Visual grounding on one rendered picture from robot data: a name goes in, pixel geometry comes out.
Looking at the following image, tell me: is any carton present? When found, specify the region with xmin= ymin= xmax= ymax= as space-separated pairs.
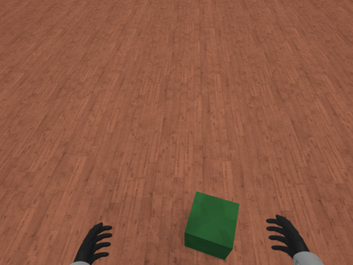
xmin=184 ymin=192 xmax=239 ymax=260

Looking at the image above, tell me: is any right robot hand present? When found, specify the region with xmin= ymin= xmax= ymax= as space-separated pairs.
xmin=266 ymin=215 xmax=310 ymax=259

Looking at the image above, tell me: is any left robot hand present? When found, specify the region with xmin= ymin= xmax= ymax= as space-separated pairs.
xmin=74 ymin=222 xmax=112 ymax=265

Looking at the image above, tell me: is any robot right forearm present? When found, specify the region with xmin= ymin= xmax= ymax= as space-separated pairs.
xmin=293 ymin=251 xmax=324 ymax=265

